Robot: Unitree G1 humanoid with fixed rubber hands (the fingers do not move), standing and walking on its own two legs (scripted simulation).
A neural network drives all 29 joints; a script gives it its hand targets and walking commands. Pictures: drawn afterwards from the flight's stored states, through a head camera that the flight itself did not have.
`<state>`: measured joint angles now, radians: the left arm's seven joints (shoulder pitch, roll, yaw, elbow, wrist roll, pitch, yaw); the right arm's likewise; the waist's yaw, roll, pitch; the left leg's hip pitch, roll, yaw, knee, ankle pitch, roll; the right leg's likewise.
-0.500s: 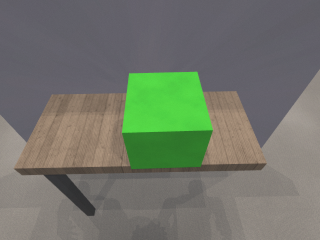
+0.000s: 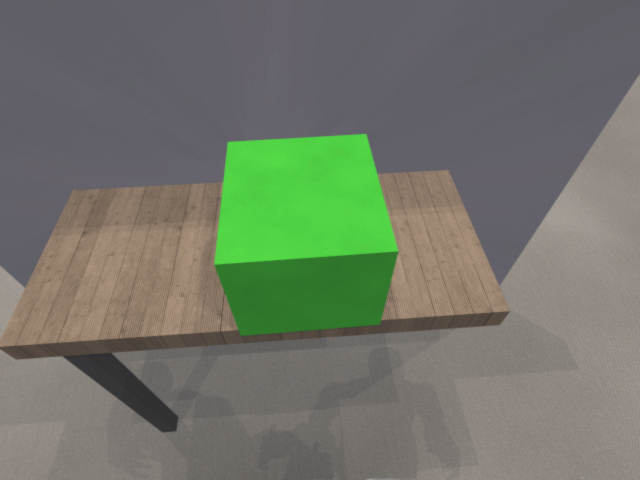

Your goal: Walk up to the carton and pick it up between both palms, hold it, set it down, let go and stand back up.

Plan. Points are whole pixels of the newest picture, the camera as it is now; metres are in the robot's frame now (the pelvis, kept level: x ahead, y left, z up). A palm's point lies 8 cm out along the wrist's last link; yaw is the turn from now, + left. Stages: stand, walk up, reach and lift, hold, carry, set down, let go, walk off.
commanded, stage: walk up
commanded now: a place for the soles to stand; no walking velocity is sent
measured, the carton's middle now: (304, 233) +0.46 +0.03 +0.01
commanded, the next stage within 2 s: reach and lift in 0.22 s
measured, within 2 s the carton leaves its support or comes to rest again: neither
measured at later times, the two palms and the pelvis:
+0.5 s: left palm (131, 468) +0.16 +0.27 -0.12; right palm (502, 441) +0.19 -0.25 -0.13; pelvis -0.02 -0.01 -0.04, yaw +6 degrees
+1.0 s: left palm (124, 451) +0.17 +0.26 -0.07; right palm (493, 449) +0.17 -0.21 -0.08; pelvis +0.02 +0.01 +0.00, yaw +5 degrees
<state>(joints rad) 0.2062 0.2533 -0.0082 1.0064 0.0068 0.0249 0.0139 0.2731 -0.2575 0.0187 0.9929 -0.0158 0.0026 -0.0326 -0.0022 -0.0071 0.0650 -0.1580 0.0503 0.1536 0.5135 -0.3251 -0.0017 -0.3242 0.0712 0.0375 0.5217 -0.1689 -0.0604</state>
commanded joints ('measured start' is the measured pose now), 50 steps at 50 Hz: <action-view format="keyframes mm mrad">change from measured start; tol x16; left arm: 1 26 134 30 -47 15 -9 0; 11 81 165 38 -53 -9 -21 11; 12 -591 247 52 -305 -79 169 -6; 22 -88 205 132 -671 150 689 -103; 31 -97 154 86 -946 81 491 -28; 50 10 69 81 -744 15 301 8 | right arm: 1 30 -151 -33 -43 -1 -13 -4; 11 48 -118 -27 -54 7 9 3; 12 -573 -71 -130 -259 -104 -59 42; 23 -37 -136 -63 -338 141 158 -13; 50 -27 -22 -106 -518 35 -103 44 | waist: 1 7 46 5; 13 10 -122 37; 23 -40 -19 -311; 33 -67 173 -91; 50 0 22 -60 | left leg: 1 -87 174 -184 -194 -61 116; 11 -36 21 -60 28 -94 56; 13 -491 17 -72 178 -239 11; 19 -350 21 -78 335 -76 -86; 25 -244 7 -63 193 88 -63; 36 -481 75 -107 41 -127 16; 50 -86 -28 -71 -139 245 -36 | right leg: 1 21 -85 106 -14 -16 22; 11 -23 -183 327 -214 21 20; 12 -41 -191 105 44 -401 30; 14 30 -199 91 59 -519 6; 24 290 -132 21 125 225 49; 33 194 -81 -53 123 -26 18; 50 379 -58 -41 -128 200 40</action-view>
